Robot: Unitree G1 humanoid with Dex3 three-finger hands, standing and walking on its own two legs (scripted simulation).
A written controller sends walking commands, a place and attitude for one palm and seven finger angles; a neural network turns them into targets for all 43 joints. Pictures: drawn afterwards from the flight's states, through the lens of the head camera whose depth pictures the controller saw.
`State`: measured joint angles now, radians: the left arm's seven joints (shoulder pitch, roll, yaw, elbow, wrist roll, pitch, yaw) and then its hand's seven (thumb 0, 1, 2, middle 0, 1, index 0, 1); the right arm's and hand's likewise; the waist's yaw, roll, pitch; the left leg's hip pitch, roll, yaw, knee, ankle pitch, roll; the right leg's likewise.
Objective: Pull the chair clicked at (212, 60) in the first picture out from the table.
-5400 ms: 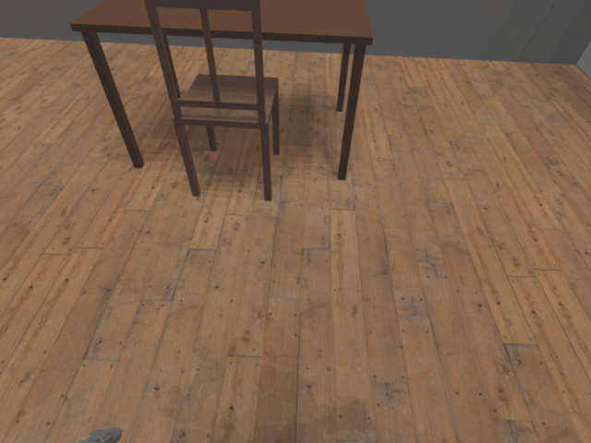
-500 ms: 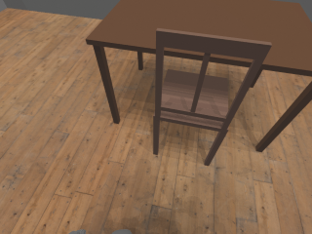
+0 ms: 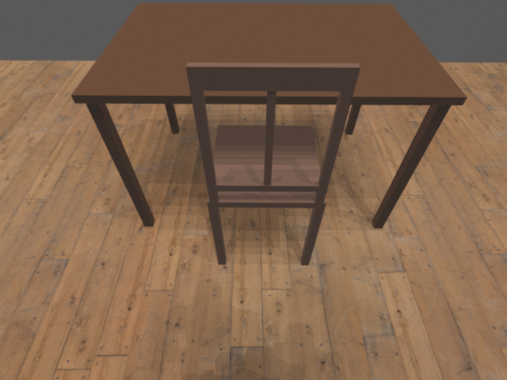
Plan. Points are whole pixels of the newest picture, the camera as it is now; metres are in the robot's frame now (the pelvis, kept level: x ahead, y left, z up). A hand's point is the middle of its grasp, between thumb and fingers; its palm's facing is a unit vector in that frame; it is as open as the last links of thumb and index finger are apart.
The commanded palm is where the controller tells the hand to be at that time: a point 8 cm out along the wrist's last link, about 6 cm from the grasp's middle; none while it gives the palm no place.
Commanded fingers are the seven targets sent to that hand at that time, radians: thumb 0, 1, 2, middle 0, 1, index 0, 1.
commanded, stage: take the last steps up to it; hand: left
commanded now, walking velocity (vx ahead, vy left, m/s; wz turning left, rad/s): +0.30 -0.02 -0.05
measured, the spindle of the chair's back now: (269, 143) +0.71 -0.03 -0.08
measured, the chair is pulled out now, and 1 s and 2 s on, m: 0.00 0.00 0.00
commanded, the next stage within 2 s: come to a stop and stand still in 0.56 s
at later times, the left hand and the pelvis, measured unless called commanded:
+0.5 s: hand out of the picture +0.05 +0.15 -0.19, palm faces +0.07 -0.99 -0.14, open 7.4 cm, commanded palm none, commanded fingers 0.00 0.90 0.90 -0.20 -0.30 -0.20 -0.30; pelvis +0.15 +0.00 -0.02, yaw +0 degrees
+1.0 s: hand (187, 292) +0.32 +0.15 -0.17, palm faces +0.02 -0.97 -0.23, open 7.3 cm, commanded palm none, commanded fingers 0.00 0.90 0.90 -0.20 -0.30 -0.20 -0.30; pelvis +0.24 -0.02 -0.01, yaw +1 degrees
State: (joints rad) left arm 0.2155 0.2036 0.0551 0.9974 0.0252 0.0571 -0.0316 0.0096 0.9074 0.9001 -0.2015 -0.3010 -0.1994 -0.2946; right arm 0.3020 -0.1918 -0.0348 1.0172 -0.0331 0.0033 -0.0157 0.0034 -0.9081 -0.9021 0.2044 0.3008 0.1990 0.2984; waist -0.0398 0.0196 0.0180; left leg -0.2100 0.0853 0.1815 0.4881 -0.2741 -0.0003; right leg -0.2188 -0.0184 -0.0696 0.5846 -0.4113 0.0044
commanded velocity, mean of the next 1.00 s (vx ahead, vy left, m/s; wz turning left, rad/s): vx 0.05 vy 0.02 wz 0.00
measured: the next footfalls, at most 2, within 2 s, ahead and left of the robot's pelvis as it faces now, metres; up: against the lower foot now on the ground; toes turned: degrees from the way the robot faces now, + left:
right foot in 0.02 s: +0.01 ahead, -0.11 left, +0.00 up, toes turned -4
left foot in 0.48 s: +0.25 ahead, +0.10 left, +0.00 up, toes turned +6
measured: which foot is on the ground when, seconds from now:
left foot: down 0.00-0.02, up 0.04-0.46, down 0.48-0.88, up 0.90-1.00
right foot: up 0.00-0.00, down 0.02-0.48, up 0.50-0.80, down 0.82-1.00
